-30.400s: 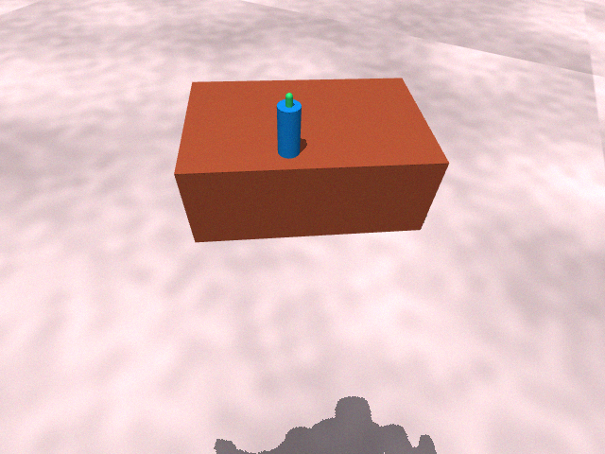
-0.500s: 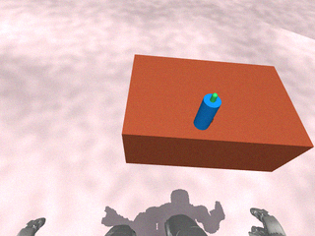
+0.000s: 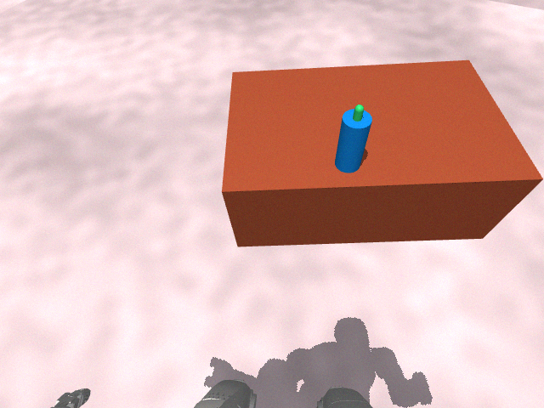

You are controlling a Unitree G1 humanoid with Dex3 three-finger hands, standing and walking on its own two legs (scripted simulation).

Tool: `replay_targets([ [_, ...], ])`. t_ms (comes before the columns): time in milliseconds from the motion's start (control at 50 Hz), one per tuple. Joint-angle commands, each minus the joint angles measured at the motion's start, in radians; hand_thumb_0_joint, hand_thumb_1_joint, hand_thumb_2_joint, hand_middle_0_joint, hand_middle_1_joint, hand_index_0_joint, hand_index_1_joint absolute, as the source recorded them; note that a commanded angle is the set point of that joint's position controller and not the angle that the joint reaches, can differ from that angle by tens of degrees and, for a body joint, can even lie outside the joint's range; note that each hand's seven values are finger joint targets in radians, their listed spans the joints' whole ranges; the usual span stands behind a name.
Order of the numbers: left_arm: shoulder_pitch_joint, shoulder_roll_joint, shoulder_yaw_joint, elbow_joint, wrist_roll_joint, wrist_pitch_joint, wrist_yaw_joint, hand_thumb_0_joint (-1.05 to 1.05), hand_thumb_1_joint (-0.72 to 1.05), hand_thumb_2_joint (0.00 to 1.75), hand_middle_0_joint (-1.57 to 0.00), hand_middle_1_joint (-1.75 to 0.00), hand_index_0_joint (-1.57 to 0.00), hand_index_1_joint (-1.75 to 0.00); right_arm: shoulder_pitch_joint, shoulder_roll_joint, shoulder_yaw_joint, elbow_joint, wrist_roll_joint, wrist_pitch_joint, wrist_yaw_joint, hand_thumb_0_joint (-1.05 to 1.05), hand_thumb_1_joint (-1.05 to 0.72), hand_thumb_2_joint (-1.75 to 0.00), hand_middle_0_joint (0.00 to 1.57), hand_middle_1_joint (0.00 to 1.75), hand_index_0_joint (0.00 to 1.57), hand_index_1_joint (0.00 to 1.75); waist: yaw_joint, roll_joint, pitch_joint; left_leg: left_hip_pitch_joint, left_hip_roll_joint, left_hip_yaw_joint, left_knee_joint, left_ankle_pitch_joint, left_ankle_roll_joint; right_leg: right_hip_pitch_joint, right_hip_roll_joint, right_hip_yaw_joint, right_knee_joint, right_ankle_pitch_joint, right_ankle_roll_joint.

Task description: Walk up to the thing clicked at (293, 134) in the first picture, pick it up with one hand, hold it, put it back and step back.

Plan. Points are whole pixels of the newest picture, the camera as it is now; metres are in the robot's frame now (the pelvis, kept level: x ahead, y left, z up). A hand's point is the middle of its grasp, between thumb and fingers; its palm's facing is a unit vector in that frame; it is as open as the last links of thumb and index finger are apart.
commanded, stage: step back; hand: right
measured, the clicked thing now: (353, 137) +0.82 -0.25 -0.25
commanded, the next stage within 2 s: stand in 1.74 s
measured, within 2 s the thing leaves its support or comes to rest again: neither
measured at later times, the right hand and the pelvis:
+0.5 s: hand out of the picture -0.03 -0.25 -0.15, palm faces +0.00 +0.91 -0.41, open 7.4 cm; pelvis -0.17 +0.02 -0.01, yaw -4 degrees
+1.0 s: hand out of the picture -0.22 -0.22 -0.13, palm faces -0.04 +0.91 -0.42, open 7.4 cm; pelvis -0.28 +0.04 +0.00, yaw +0 degrees
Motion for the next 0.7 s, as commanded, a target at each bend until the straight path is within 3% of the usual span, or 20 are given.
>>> replay_targets([
  [0, 0.013, 0.26, 0.071, -0.087, -0.009, -0.017, 0.029, 0.0, 0.9, 0.9, -0.2, -0.3, -0.2, -0.3, -0.055, -0.121, -0.024, -0.114, -0.01, -0.053, -0.01, 0.0, -0.9, -0.9, 0.2, 0.3, 0.2, 0.3, 0.06, -0.28, -0.196, -0.056, 0.078, 0.08, -0.321, -0.054, 0.013, 0.341, -0.217, 0.195, -0.044, 0.513, -0.192],
  [60, -0.076, 0.273, 0.059, -0.107, -0.03, 0.004, 0.019, 0.0, 0.9, 0.9, -0.2, -0.3, -0.2, -0.3, 0.075, -0.133, -0.039, -0.049, -0.014, -0.056, -0.004, 0.0, -0.9, -0.9, 0.2, 0.3, 0.2, 0.3, -0.007, -0.232, -0.233, 0.164, 0.056, 0.181, -0.648, 0.232, 0.035, 0.223, -0.17, 0.137, 0.068, 0.438, -0.147],
  [80, -0.074, 0.239, 0.044, -0.121, -0.031, 0.01, 0.016, 0.0, 0.9, 0.9, -0.2, -0.3, -0.2, -0.3, 0.07, -0.167, -0.053, -0.047, -0.02, -0.057, -0.006, 0.0, -0.9, -0.9, 0.2, 0.3, 0.2, 0.3, -0.002, -0.148, -0.217, 0.215, 0.104, 0.093, -0.661, 0.348, 0.05, 0.115, -0.133, 0.133, 0.11, 0.303, -0.104],
  [100, -0.062, 0.198, 0.033, -0.132, -0.04, 0.012, 0.013, 0.0, 0.9, 0.9, -0.2, -0.3, -0.2, -0.3, 0.051, -0.245, -0.068, -0.064, -0.038, -0.058, -0.005, 0.0, -0.9, -0.9, 0.2, 0.3, 0.2, 0.3, 0.008, 0.067, -0.214, 0.258, 0.305, -0.186, -0.687, 0.504, 0.124, -0.05, -0.008, 0.058, 0.27, 0.048, -0.052],
  [120, -0.126, 0.219, 0.044, -0.136, -0.046, 0.01, 0.024, 0.0, 0.9, 0.9, -0.2, -0.3, -0.2, -0.3, -0.027, -0.343, -0.075, -0.089, -0.026, -0.053, 0.009, 0.0, -0.9, -0.9, 0.2, 0.3, 0.2, 0.3, -0.023, 0.221, -0.175, 0.143, 0.44, -0.342, -0.716, 0.585, 0.276, -0.116, 0.128, 0.053, 0.433, -0.373, -0.025],
  [140, -0.166, 0.247, 0.056, -0.124, -0.027, 0.011, 0.035, 0.0, 0.9, 0.9, -0.2, -0.3, -0.2, -0.3, -0.052, -0.355, -0.079, -0.099, -0.034, -0.055, 0.007, 0.0, -0.9, -0.9, 0.2, 0.3, 0.2, 0.3, -0.056, 0.214, -0.127, 0.011, 0.492, -0.427, -0.751, 0.527, 0.345, -0.086, 0.13, 0.159, 0.587, -0.423, -0.019],
  [160, -0.148, 0.259, 0.058, -0.101, -0.03, 0.013, 0.031, 0.0, 0.9, 0.9, -0.2, -0.3, -0.2, -0.3, -0.087, -0.306, -0.07, -0.098, -0.032, -0.059, 0.002, 0.0, -0.9, -0.9, 0.2, 0.3, 0.2, 0.3, -0.028, 0.159, -0.086, -0.003, 0.46, -0.326, -0.735, 0.506, 0.329, -0.094, 0.125, 0.196, 0.648, -0.367, -0.024],
  [200, -0.066, 0.23, 0.053, -0.067, -0.052, 0.016, 0.023, 0.0, 0.9, 0.9, -0.2, -0.3, -0.2, -0.3, -0.171, -0.21, -0.04, -0.125, -0.042, -0.061, -0.005, 0.0, -0.9, -0.9, 0.2, 0.3, 0.2, 0.3, 0.038, 0.095, -0.087, 0.1, 0.315, -0.088, -0.659, 0.619, 0.237, -0.169, 0.152, 0.219, 0.72, -0.255, -0.035],
  [220, -0.027, 0.229, 0.05, -0.05, -0.05, 0.013, 0.019, 0.0, 0.9, 0.9, -0.2, -0.3, -0.2, -0.3, -0.171, -0.194, -0.037, -0.124, -0.033, -0.062, -0.007, 0.0, -0.9, -0.9, 0.2, 0.3, 0.2, 0.3, 0.05, 0.099, -0.098, 0.139, 0.302, -0.057, -0.641, 0.619, 0.224, -0.181, 0.159, 0.194, 0.724, -0.219, -0.029],
  [320, -0.061, 0.194, 0.033, -0.062, -0.029, -0.016, 0.012, 0.0, 0.9, 0.9, -0.2, -0.3, -0.2, -0.3, -0.064, -0.168, -0.038, -0.114, -0.021, -0.053, -0.007, 0.0, -0.9, -0.9, 0.2, 0.3, 0.2, 0.3, -0.029, 0.109, -0.178, 0.42, 0.31, -0.041, -0.551, 0.736, 0.282, -0.186, 0.105, 0.105, 0.358, -0.258, 0.04],
  [380, -0.036, 0.194, 0.029, -0.049, -0.026, -0.023, 0.007, 0.0, 0.9, 0.9, -0.2, -0.3, -0.2, -0.3, -0.075, -0.205, -0.046, -0.124, -0.02, -0.041, -0.002, 0.0, -0.9, -0.9, 0.2, 0.3, 0.2, 0.3, -0.035, 0.149, -0.245, 0.404, 0.331, -0.045, -0.532, 0.699, 0.271, -0.065, 0.07, 0.033, 0.122, -0.226, 0.025],
  [420, 0.028, 0.195, 0.031, -0.013, -0.02, -0.024, 0.002, 0.0, 0.9, 0.9, -0.2, -0.3, -0.2, -0.3, -0.119, -0.225, -0.05, -0.134, -0.011, -0.03, 0.0, 0.0, -0.9, -0.9, 0.2, 0.3, 0.2, 0.3, -0.005, 0.153, -0.291, 0.354, 0.334, -0.051, -0.511, 0.614, 0.247, 0.052, 0.07, 0.014, -0.075, -0.103, 0.0],
  [460, 0.103, 0.227, 0.042, 0.026, -0.008, -0.029, 0.001, 0.0, 0.9, 0.9, -0.2, -0.3, -0.2, -0.3, -0.173, -0.203, -0.039, -0.146, 0.002, -0.026, 0.003, 0.0, -0.9, -0.9, 0.2, 0.3, 0.2, 0.3, 0.042, 0.093, -0.309, 0.206, 0.29, -0.014, -0.458, 0.489, 0.167, 0.192, 0.04, 0.053, -0.193, 0.063, -0.046],
  [480, 0.101, 0.286, 0.059, 0.02, 0.004, -0.03, -0.002, 0.0, 0.9, 0.9, -0.2, -0.3, -0.2, -0.3, -0.178, -0.165, -0.027, -0.161, 0.006, -0.031, 0.005, 0.0, -0.9, -0.9, 0.2, 0.3, 0.2, 0.3, 0.036, -0.07, -0.273, 0.027, 0.199, 0.029, -0.36, 0.314, 0.108, 0.22, -0.078, 0.263, -0.191, 0.061, -0.095],
  [500, 0.035, 0.376, 0.083, -0.003, -0.002, -0.018, -0.007, 0.0, 0.9, 0.9, -0.2, -0.3, -0.2, -0.3, -0.222, -0.133, -0.023, -0.18, 0.009, -0.034, -0.007, 0.0, -0.9, -0.9, 0.2, 0.3, 0.2, 0.3, 0.073, -0.3, -0.191, -0.086, 0.016, 0.109, -0.176, -0.045, 0.044, 0.096, -0.261, 0.46, -0.267, 0.074, -0.245],
  [520, -0.044, 0.422, 0.089, -0.042, 0.006, -0.019, -0.004, 0.0, 0.9, 0.9, -0.2, -0.3, -0.2, -0.3, -0.192, -0.159, -0.04, -0.169, 0.002, -0.028, -0.019, 0.0, -0.9, -0.9, 0.2, 0.3, 0.2, 0.3, 0.073, -0.348, -0.124, -0.037, 0.04, 0.026, 0.02, -0.157, 0.018, -0.102, -0.384, 0.573, -0.313, 0.074, -0.334],
  [540, -0.093, 0.379, 0.078, -0.061, 0.001, -0.021, 0.002, 0.0, 0.9, 0.9, -0.2, -0.3, -0.2, -0.3, -0.157, -0.183, -0.049, -0.144, 0.008, -0.03, -0.015, 0.0, -0.9, -0.9, 0.2, 0.3, 0.2, 0.3, 0.035, -0.307, -0.077, 0.015, 0.054, -0.025, 0.087, -0.125, 0.028, -0.188, -0.368, 0.529, -0.317, 0.099, -0.31],
  [580, -0.14, 0.277, 0.053, -0.075, 0.0, -0.024, 0.004, 0.0, 0.9, 0.9, -0.2, -0.3, -0.2, -0.3, -0.117, -0.16, -0.034, -0.107, 0.012, -0.032, -0.007, 0.0, -0.9, -0.9, 0.2, 0.3, 0.2, 0.3, -0.003, -0.175, -0.082, -0.005, -0.023, -0.005, 0.113, -0.032, 0.038, -0.07, -0.196, 0.242, -0.21, 0.299, -0.229],
  [600, -0.129, 0.258, 0.056, -0.073, -0.001, -0.023, 0.005, 0.0, 0.9, 0.9, -0.2, -0.3, -0.2, -0.3, -0.106, -0.138, -0.025, -0.103, 0.011, -0.038, -0.011, 0.0, -0.9, -0.9, 0.2, 0.3, 0.2, 0.3, -0.001, -0.178, -0.104, -0.032, -0.038, 0.01, 0.118, -0.015, 0.034, -0.016, -0.149, 0.182, -0.175, 0.338, -0.195],
  [680, -0.048, 0.252, 0.057, -0.071, 0.02, -0.021, 0.005, 0.0, 0.9, 0.9, -0.2, -0.3, -0.2, -0.3, -0.084, -0.126, -0.016, -0.106, -0.004, -0.07, -0.011, 0.0, -0.9, -0.9, 0.2, 0.3, 0.2, 0.3, 0.046, -0.248, -0.162, -0.082, 0.03, 0.099, -0.193, -0.039, 0.009, 0.224, -0.134, 0.191, -0.155, 0.136, -0.189],
])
